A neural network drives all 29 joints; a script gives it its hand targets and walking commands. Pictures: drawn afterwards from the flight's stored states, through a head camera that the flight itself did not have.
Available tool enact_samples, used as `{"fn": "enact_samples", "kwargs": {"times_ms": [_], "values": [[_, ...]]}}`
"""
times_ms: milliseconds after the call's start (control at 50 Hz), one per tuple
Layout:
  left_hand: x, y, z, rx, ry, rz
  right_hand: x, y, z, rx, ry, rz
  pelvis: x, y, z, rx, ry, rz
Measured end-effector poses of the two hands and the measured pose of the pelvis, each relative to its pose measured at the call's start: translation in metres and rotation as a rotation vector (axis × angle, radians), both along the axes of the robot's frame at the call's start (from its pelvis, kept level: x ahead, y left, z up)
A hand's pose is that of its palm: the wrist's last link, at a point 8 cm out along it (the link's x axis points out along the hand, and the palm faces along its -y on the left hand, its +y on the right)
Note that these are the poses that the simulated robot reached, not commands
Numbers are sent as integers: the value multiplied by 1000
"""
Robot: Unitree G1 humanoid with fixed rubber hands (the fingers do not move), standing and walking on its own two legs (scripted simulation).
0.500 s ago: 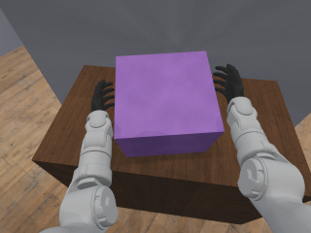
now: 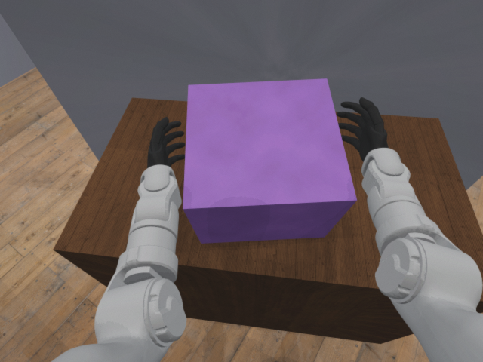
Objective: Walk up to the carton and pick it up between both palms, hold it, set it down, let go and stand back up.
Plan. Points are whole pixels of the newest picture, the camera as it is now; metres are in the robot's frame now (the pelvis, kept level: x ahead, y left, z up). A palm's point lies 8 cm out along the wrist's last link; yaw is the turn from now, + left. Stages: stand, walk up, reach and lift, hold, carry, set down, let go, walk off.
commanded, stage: set down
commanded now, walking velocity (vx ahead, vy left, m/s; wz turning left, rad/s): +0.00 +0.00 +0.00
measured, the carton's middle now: (260, 165) +0.48 +0.03 -0.01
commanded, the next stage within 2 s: none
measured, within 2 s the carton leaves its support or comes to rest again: rests again in 1.06 s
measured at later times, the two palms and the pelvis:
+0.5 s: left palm (161, 159) +0.41 +0.20 +0.08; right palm (368, 146) +0.47 -0.15 +0.08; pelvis +0.01 -0.01 +0.00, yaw +1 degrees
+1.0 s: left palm (161, 159) +0.41 +0.20 +0.08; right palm (366, 147) +0.47 -0.15 +0.08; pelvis +0.01 +0.00 +0.00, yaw +0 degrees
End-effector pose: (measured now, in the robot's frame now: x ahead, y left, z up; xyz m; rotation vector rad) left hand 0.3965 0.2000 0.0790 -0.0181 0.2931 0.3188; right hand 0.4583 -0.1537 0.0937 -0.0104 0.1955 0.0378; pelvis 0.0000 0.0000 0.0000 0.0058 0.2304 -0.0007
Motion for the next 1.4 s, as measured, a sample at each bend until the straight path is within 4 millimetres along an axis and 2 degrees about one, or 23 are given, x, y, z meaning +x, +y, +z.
{"fn": "enact_samples", "kwargs": {"times_ms": [340, 1400], "values": [[10, 2, 1, 18, -15, -6, 8, 1, -7, -9, -3, 14, 8, -3, -1, -3, 19, 4], [14, 4, -3, 36, -51, -17, 10, 3, -18, -19, -37, 2, 13, -4, -2, 1, 14, 6]]}}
